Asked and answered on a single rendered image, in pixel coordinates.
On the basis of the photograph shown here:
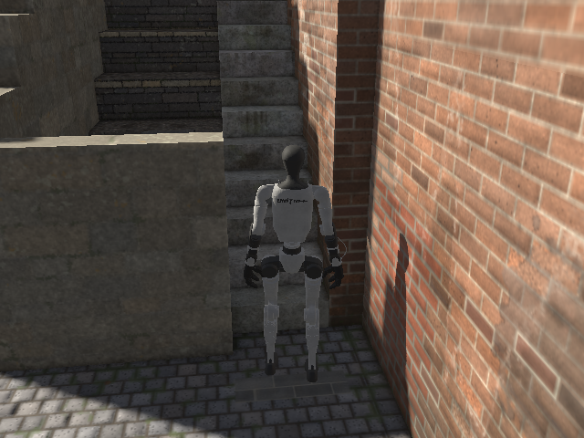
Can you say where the stairs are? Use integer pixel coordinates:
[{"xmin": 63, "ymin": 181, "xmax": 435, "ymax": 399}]
[{"xmin": 216, "ymin": 0, "xmax": 329, "ymax": 334}]

